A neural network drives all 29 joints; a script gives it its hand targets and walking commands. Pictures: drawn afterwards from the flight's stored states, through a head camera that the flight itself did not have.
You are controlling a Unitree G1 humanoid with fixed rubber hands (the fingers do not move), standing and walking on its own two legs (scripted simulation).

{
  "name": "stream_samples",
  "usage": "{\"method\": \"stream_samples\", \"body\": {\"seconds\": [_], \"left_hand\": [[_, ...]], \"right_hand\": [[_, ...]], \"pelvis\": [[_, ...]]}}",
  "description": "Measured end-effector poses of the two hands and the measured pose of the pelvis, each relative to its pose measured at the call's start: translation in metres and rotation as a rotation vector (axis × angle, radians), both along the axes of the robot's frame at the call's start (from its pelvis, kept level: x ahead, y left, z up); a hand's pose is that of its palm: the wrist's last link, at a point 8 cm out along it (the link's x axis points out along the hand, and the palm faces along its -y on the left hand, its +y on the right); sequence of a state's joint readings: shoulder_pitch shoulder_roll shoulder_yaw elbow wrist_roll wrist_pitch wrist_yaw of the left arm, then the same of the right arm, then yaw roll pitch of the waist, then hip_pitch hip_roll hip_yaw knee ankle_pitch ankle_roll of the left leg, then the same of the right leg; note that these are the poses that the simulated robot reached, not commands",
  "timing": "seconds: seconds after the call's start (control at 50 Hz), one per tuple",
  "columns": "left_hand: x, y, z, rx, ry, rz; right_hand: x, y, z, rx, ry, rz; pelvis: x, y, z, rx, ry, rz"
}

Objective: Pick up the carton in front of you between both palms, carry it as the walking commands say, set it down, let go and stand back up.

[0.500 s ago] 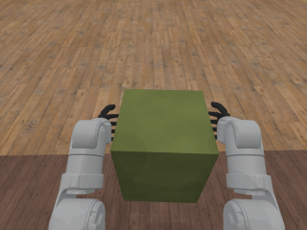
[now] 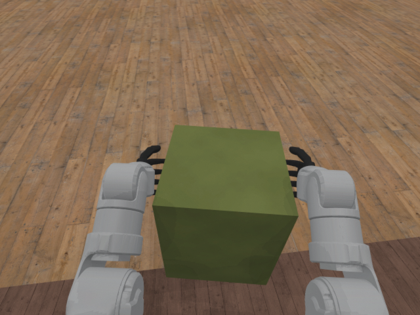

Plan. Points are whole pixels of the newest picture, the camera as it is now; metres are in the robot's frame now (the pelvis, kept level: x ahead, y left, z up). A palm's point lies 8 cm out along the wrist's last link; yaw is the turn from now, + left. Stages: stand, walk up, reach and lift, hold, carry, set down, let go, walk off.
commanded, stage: carry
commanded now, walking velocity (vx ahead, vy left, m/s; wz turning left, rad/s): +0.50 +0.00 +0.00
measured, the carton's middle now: (221, 206) +0.34 +0.00 +0.03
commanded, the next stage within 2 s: none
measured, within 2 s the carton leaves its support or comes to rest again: neither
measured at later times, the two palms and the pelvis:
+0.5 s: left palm (170, 96) +0.66 +0.13 +0.09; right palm (277, 94) +0.68 -0.17 +0.09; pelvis +0.31 -0.02 -0.05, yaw +2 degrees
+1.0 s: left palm (167, 62) +0.96 +0.18 +0.04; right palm (247, 60) +0.97 -0.12 +0.05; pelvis +0.61 +0.01 -0.08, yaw +0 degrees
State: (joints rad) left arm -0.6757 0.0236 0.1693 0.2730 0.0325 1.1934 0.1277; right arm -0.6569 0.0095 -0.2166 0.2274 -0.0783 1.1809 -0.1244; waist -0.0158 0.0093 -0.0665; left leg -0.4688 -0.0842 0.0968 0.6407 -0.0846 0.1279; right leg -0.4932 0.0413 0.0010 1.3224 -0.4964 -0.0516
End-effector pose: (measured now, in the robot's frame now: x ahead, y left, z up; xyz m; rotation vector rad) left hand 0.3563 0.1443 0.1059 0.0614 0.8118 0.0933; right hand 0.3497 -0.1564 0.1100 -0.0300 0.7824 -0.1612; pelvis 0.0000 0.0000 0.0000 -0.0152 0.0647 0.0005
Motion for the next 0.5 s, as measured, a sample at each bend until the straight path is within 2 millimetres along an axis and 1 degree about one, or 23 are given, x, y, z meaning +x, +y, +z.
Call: {"method": "stream_samples", "body": {"seconds": [0.06, 0.12, 0.2, 0.28, 0.34, 0.38, 0.42, 0.44, 0.46, 0.5], "left_hand": [[0.029, -0.004, -0.011, -0.003, 0.034, -0.019], [0.061, -0.005, -0.015, -0.015, 0.031, -0.02], [0.106, -0.004, -0.014, -0.032, -0.003, -0.004], [0.157, -0.006, -0.006, -0.039, -0.065, 0.017], [0.201, -0.011, 0.001, -0.039, -0.117, 0.022], [0.233, -0.016, 0.003, -0.03, -0.147, 0.024], [0.264, -0.018, 0.001, -0.01, -0.173, 0.035], [0.277, -0.018, -0.002, 0.007, -0.178, 0.041], [0.288, -0.016, -0.006, 0.021, -0.169, 0.047], [0.305, -0.011, -0.019, 0.027, -0.117, 0.067]], "right_hand": [[0.022, -0.004, -0.011, 0.005, 0.034, -0.025], [0.053, -0.005, -0.013, 0.008, 0.03, -0.039], [0.101, -0.004, -0.008, 0.008, -0.006, -0.041], [0.156, -0.005, 0.003, 0.005, -0.067, -0.03], [0.201, -0.011, 0.009, 0.005, -0.118, -0.022], [0.234, -0.015, 0.008, 0.008, -0.148, -0.014], [0.27, -0.018, 0.002, 0.017, -0.173, 0.007], [0.287, -0.017, -0.003, 0.026, -0.178, 0.02], [0.302, -0.016, -0.009, 0.035, -0.168, 0.03], [0.325, -0.011, -0.022, 0.032, -0.116, 0.058]], "pelvis": [[0.027, 0.006, 0.005, -0.008, 0.007, -0.007], [0.057, 0.008, 0.009, -0.014, 0.018, -0.007], [0.101, 0.006, 0.011, -0.018, 0.029, -0.001], [0.152, 0.0, 0.008, -0.011, 0.032, 0.008], [0.196, -0.006, -0.004, 0.004, 0.03, 0.016], [0.228, -0.011, -0.017, 0.017, 0.023, 0.024], [0.263, -0.016, -0.037, 0.04, 0.006, 0.042], [0.276, -0.016, -0.045, 0.026, 0.005, 0.036], [0.286, -0.017, -0.049, 0.013, 0.005, 0.03], [0.305, -0.022, -0.051, 0.015, 0.004, 0.026]]}}
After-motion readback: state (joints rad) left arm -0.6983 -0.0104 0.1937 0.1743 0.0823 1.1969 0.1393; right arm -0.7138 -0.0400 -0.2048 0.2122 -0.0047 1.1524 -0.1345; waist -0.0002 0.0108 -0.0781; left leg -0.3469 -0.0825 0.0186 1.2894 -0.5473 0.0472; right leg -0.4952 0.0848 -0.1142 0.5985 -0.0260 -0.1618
